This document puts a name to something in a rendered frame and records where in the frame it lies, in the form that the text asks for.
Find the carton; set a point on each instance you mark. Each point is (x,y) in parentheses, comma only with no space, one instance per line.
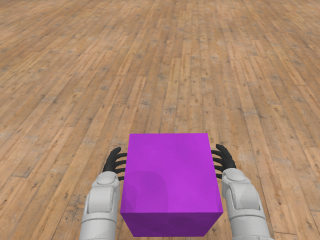
(170,187)

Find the right robot forearm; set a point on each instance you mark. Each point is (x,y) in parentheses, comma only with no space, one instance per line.
(244,207)

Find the left robot hand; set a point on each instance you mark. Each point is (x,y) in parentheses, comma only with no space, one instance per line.
(111,162)

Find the right robot hand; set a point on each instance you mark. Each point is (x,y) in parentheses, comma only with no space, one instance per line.
(226,159)

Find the left robot forearm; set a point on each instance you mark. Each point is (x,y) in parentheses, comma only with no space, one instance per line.
(100,212)

